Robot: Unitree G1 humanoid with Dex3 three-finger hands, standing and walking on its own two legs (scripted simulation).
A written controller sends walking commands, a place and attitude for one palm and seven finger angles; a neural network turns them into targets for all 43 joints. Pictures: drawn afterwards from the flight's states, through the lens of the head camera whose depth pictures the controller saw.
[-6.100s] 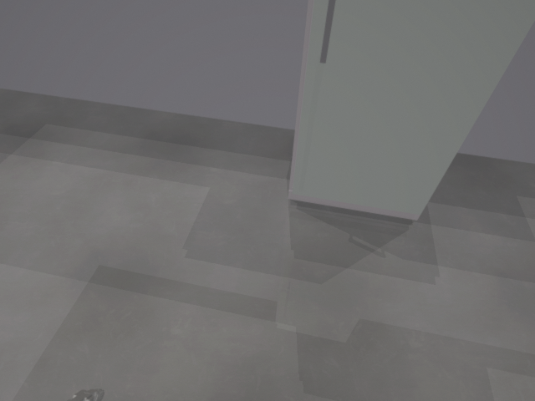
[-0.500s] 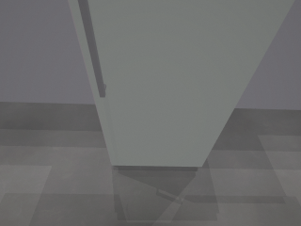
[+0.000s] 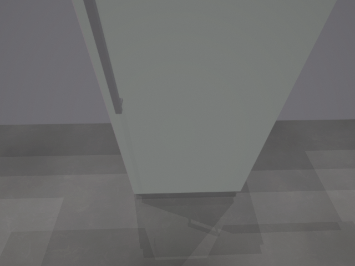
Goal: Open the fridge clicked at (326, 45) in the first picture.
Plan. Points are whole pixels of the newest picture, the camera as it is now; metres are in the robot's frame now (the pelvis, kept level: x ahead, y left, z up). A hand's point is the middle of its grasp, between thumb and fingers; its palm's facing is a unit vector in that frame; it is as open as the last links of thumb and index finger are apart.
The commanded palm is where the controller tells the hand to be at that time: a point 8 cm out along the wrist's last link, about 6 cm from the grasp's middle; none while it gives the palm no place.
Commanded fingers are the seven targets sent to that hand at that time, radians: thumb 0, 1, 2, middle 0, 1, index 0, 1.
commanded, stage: come to a stop and stand still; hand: left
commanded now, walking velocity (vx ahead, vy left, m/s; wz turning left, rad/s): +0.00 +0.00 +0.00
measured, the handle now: (101, 34) +0.56 +0.22 +0.25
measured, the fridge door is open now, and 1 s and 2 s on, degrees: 0 0 0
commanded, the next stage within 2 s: look again from close up in 0.88 s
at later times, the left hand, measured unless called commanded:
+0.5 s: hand out of the picture +0.06 +0.19 -0.16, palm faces +0.03 -0.97 -0.25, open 7.4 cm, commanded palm none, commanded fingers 0.00 0.90 0.90 -0.20 -0.30 -0.20 -0.30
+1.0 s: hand out of the picture +0.05 +0.17 -0.16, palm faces +0.03 -0.97 -0.23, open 7.4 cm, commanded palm none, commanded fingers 0.00 0.90 0.90 -0.20 -0.30 -0.20 -0.30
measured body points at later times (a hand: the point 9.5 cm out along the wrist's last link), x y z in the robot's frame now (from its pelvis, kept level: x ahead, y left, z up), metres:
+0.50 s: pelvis +0.03 +0.01 +0.00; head +0.03 -0.02 +0.45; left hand +0.06 +0.24 -0.14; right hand +0.03 -0.22 -0.17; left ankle -0.02 +0.12 -0.74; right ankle +0.06 -0.11 -0.74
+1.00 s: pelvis +0.03 -0.01 +0.01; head +0.04 -0.02 +0.46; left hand +0.04 +0.22 -0.15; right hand +0.04 -0.24 -0.16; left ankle -0.02 +0.12 -0.73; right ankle +0.06 -0.11 -0.74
